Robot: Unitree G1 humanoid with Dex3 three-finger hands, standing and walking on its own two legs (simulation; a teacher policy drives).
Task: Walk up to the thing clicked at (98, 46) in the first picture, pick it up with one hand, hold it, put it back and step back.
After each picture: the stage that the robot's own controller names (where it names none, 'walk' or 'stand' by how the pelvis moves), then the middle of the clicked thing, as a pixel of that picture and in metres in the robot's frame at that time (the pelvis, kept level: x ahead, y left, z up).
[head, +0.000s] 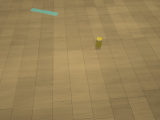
stand; (98, 42) +1.39 -0.25 -0.72
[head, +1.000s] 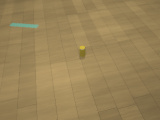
walk; (82, 51) +1.28 +0.07 -0.70
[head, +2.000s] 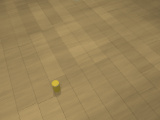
walk; (56, 86) +0.78 +0.26 -0.71
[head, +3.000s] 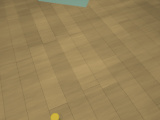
walk; (55, 119) +0.45 +0.24 -0.71
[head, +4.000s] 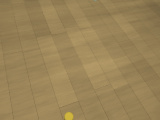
walk; (68, 118) +0.40 +0.01 -0.69
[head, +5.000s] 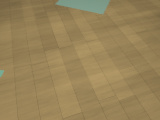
stand; out of the picture +0.40 +0.09 -0.70
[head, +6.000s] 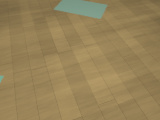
stand; out of the picture +0.39 +0.08 -0.72
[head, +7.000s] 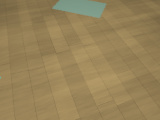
stand; out of the picture +0.37 +0.09 -0.73
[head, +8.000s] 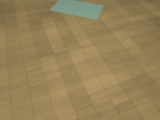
stand; out of the picture +0.37 +0.11 -0.73
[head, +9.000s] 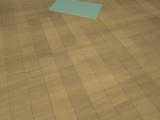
stand; out of the picture +0.36 +0.11 -0.73
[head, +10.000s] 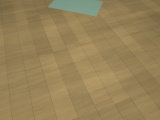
go down; out of the picture +0.36 +0.11 -0.72
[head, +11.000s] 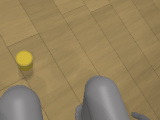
go down; (25, 61) +0.46 +0.15 -0.32
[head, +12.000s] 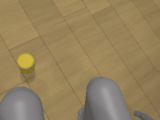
approach; (26, 64) +0.45 +0.15 -0.30
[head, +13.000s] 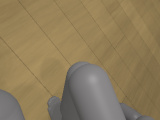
close in; out of the picture +0.44 +0.20 -0.23
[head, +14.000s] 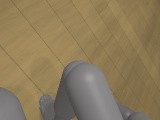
close; out of the picture +0.44 +0.21 -0.24
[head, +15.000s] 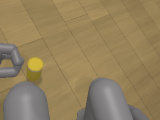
lift; (34, 69) +0.43 +0.14 -0.29
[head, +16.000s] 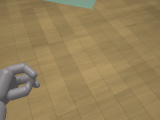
go down; out of the picture +0.36 +0.06 -0.63
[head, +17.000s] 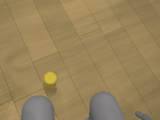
go down; (49, 81) +0.41 +0.10 -0.42
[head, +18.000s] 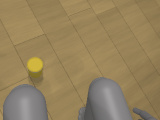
go down; (35, 68) +0.43 +0.13 -0.31
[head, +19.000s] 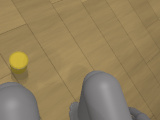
close in; (18, 63) +0.42 +0.14 -0.27
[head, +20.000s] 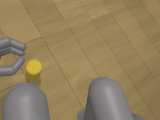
hold; (33, 70) +0.43 +0.14 -0.28
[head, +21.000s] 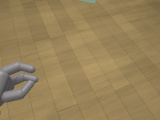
hold; out of the picture +0.37 +0.07 -0.63
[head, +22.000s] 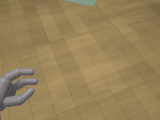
stand; out of the picture +0.35 +0.08 -0.67
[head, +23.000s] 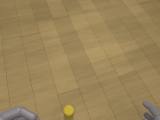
hold; (68, 112) +0.38 +0.07 -0.59
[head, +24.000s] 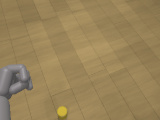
crouch; (62, 113) +0.38 +0.08 -0.61
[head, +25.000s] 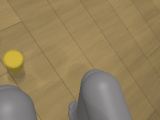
lower; (14, 62) +0.43 +0.15 -0.26
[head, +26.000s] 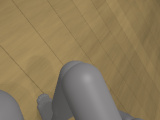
lower; out of the picture +0.42 +0.18 -0.24
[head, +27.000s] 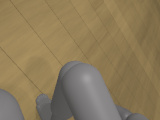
lower; out of the picture +0.42 +0.19 -0.24
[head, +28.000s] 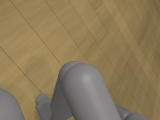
lower; out of the picture +0.42 +0.19 -0.24
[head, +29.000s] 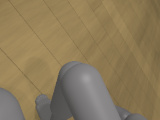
lower; out of the picture +0.42 +0.19 -0.24
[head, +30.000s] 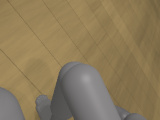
withdraw; out of the picture +0.37 +0.16 -0.24
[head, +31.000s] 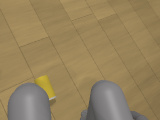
walk; (45, 89) +0.34 +0.10 -0.33
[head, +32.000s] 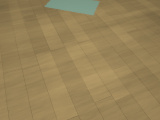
stand; out of the picture +0.25 +0.06 -0.68
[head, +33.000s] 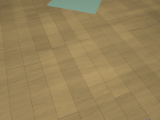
stand; out of the picture +0.28 +0.09 -0.69
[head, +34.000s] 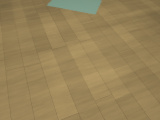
stand; out of the picture +0.26 +0.09 -0.69
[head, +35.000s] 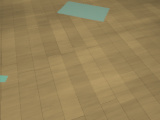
stand; out of the picture +0.29 +0.09 -0.75
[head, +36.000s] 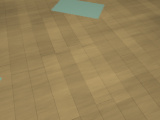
stand; out of the picture +0.24 +0.13 -0.75
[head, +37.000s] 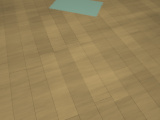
walk; out of the picture +0.24 +0.15 -0.75
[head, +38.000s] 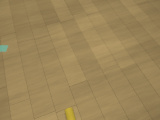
walk; (70, 116) +0.39 +0.10 -0.73
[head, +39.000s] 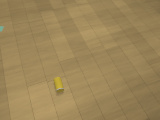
walk; (58, 84) +0.68 +0.14 -0.73
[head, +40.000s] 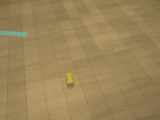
stand; (69, 79) +0.88 +0.15 -0.73
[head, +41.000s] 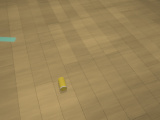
stand; (62, 83) +0.86 +0.16 -0.75
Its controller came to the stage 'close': yes
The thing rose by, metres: 0.01
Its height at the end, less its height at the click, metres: -0.02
